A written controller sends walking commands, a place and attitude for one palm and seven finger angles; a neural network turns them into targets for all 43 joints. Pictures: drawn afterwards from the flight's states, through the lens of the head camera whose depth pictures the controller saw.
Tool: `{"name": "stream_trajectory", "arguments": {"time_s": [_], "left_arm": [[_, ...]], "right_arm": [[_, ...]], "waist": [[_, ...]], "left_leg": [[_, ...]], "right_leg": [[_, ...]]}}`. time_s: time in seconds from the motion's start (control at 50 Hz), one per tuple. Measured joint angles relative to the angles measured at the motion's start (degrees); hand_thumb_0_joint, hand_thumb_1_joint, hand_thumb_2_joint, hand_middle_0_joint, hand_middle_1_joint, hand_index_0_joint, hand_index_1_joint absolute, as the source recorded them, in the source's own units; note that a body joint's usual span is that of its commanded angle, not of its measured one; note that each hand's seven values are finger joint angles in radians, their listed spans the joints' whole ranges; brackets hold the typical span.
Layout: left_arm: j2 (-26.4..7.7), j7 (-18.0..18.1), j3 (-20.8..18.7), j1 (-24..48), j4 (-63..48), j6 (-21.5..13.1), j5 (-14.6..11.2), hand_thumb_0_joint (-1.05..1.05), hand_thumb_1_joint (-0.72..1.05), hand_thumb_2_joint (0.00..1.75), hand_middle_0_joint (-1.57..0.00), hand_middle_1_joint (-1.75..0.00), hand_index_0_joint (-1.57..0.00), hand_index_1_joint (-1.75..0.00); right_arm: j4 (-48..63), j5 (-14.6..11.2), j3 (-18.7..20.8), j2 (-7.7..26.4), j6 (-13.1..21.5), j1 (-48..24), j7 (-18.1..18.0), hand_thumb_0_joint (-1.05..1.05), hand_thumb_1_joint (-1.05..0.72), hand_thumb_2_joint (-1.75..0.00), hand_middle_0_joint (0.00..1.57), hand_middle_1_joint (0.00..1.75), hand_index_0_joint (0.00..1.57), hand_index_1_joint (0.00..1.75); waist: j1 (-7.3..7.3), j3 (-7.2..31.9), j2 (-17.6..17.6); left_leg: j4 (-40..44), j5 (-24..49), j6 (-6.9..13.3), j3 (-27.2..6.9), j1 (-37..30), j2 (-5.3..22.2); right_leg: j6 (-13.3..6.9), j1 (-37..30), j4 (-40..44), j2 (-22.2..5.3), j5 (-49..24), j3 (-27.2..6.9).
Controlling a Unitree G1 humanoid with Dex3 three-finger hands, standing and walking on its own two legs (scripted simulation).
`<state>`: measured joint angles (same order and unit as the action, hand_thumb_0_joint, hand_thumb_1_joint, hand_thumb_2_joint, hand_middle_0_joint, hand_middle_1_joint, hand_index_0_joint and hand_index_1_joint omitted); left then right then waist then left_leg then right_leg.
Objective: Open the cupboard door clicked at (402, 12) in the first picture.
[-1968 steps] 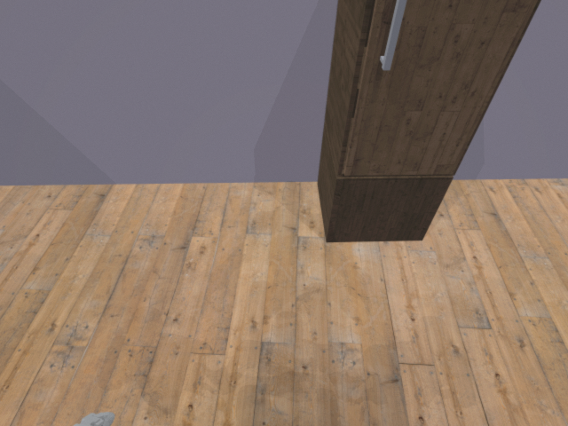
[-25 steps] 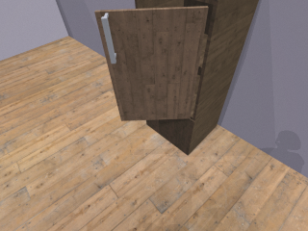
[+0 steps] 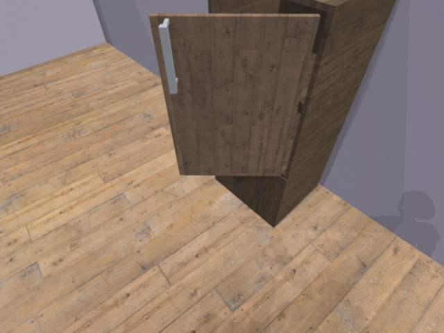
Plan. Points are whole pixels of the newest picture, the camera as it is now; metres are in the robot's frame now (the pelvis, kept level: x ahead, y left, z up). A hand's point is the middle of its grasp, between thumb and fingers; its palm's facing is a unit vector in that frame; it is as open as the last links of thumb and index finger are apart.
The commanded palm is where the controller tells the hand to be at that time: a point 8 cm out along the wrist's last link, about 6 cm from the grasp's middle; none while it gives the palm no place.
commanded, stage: look again from close up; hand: left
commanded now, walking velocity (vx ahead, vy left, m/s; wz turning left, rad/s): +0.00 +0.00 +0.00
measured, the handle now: (170, 58) +0.71 +0.17 +0.15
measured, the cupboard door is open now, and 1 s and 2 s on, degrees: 46 46 46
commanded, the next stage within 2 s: shuffle to correct the standing spot in 0.18 s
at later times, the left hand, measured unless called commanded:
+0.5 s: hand out of the picture +0.07 +0.22 -0.17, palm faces -0.04 -0.96 -0.29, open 7.4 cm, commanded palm none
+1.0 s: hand out of the picture +0.09 +0.17 -0.19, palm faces +0.00 -0.99 -0.15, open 7.4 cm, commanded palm none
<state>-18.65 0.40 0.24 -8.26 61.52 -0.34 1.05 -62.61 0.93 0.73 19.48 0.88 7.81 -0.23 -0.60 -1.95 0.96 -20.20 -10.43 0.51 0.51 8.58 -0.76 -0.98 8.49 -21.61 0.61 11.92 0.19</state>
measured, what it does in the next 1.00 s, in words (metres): walks ahead: left foot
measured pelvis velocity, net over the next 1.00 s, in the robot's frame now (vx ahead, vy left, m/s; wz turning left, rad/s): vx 0.15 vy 0.01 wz -0.05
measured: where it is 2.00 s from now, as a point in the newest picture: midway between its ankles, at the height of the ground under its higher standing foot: outside the picture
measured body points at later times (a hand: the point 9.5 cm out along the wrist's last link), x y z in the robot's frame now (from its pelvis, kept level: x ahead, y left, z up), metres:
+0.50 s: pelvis +0.03 +0.00 +0.00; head +0.03 -0.01 +0.45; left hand +0.07 +0.27 -0.15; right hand +0.07 -0.27 -0.16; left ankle +0.01 +0.11 -0.75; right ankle +0.00 -0.11 -0.75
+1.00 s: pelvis +0.15 +0.01 -0.01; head +0.16 +0.02 +0.44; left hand +0.09 +0.23 -0.18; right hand +0.13 -0.21 -0.16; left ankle +0.12 +0.10 -0.75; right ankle +0.08 -0.10 -0.67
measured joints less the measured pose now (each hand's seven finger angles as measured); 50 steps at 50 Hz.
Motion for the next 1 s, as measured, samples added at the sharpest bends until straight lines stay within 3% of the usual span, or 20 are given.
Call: {"name": "stream_trajectory", "arguments": {"time_s": [0.3, 0.4, 0.64, 0.7, 0.76, 0.82, 0.86, 0.94, 1.0], "left_arm": [[-0.50, -0.05, 0.18, 0.68, 0.15, -0.01, 0.01, 0.00, 0.90, 0.90, -0.20, -0.30, -0.20, -0.30], [0.79, 0.47, 0.21, -0.69, 0.49, 0.55, 0.02, 0.00, 0.90, 0.90, -0.20, -0.30, -0.20, -0.30], [8.19, -0.45, 0.12, -10.51, 2.39, 0.36, 0.33, 0.00, 0.91, 0.90, -0.20, -0.30, -0.20, -0.30], [9.69, -0.03, -0.47, -12.33, 2.54, -0.46, 0.31, 0.00, 0.91, 0.90, -0.20, -0.30, -0.20, -0.30], [10.69, 0.72, -1.19, -14.37, 2.53, -1.35, 0.74, 0.00, 0.91, 0.90, -0.20, -0.30, -0.20, -0.30], [10.96, 1.04, -1.68, -16.69, 3.19, -1.31, 0.91, 0.00, 0.91, 0.90, -0.20, -0.30, -0.20, -0.30], [11.13, 0.85, -1.86, -18.26, 4.06, -0.69, 0.45, 0.00, 0.90, 0.90, -0.20, -0.30, -0.20, -0.30], [10.77, 0.56, -2.28, -17.74, 5.56, 1.45, 0.60, 0.00, 0.91, 0.90, -0.20, -0.30, -0.20, -0.30], [9.78, 0.13, -2.86, -14.56, 3.76, 1.43, 0.97, 0.01, 0.91, 0.90, -0.20, -0.30, -0.20, -0.30]], "right_arm": [[-0.39, -0.02, -0.53, 0.01, -0.03, -1.33, -0.01, 0.00, -0.90, -0.90, 0.20, 0.30, 0.21, 0.30], [-0.90, 0.34, -0.84, -1.31, -0.49, -0.20, -0.23, 0.00, -0.91, -0.90, 0.20, 0.30, 0.20, 0.30], [-3.26, 0.29, -1.08, -8.49, -0.35, 8.72, -0.40, 0.00, -0.91, -0.90, 0.20, 0.30, 0.20, 0.30], [-3.70, 0.24, -0.71, -9.63, -0.55, 10.15, -0.68, 0.00, -0.91, -0.90, 0.20, 0.30, 0.20, 0.30], [-3.74, 0.11, -0.05, -10.43, -0.87, 10.22, -0.70, 0.01, -0.91, -0.90, 0.20, 0.30, 0.20, 0.30], [-2.53, -0.10, 0.61, -11.00, -0.42, 8.85, -0.57, 0.01, -0.91, -0.90, 0.20, 0.30, 0.20, 0.30], [-0.90, 0.23, 0.89, -11.06, 1.18, 8.06, -0.73, 0.01, -0.91, -0.90, 0.20, 0.30, 0.20, 0.30], [0.59, 0.62, 0.95, -12.07, 2.69, 8.30, -1.50, 0.00, -0.91, -0.90, 0.20, 0.30, 0.20, 0.30], [0.27, 0.50, 0.44, -13.31, 3.13, 10.03, -1.86, 0.00, -0.91, -0.90, 0.20, 0.30, 0.20, 0.30]], "waist": [[0.30, 0.17, -0.03], [0.39, 1.16, -0.21], [0.47, 2.11, -0.56], [0.38, 1.20, -0.22], [1.33, -0.05, -0.58], [1.98, -1.16, -1.95], [1.73, -1.60, -2.88], [0.83, -0.67, -4.35], [0.45, -0.13, -4.24]], "left_leg": [[1.73, -0.10, 0.09, -0.03, -1.78, -0.28], [0.78, -1.16, -0.05, 0.26, -1.79, -0.21], [-8.59, -10.24, -0.68, 0.98, -1.03, 1.04], [-16.73, -13.01, -0.28, 1.92, 2.21, 2.23], [-26.20, -18.18, 0.22, 3.01, 7.28, 2.57], [-23.19, -16.72, 0.69, 4.36, 9.82, 2.71], [-16.96, -7.07, 1.13, 5.61, 8.71, 2.76], [-15.98, -10.27, 1.79, 8.58, 5.10, 2.25], [-10.10, -8.41, 1.11, 8.37, 2.03, 1.91]], "right_leg": [[0.14, -1.56, 1.19, -0.27, 0.42, -0.01], [0.15, -1.32, -0.05, -0.21, 1.52, -0.29], [-1.12, -0.62, -8.62, 1.08, 9.92, -0.97], [-1.72, -1.63, -9.17, 1.72, 11.60, 0.36], [-1.86, -3.96, -7.66, 1.82, 12.17, 1.25], [-1.08, -5.71, -7.35, 1.19, 13.24, 0.89], [-0.79, -3.99, -13.18, 0.62, 15.65, 0.12], [-1.18, 7.46, -38.11, -0.61, 15.62, -0.18], [-0.03, 14.75, -43.08, -2.63, 10.02, 1.67]]}}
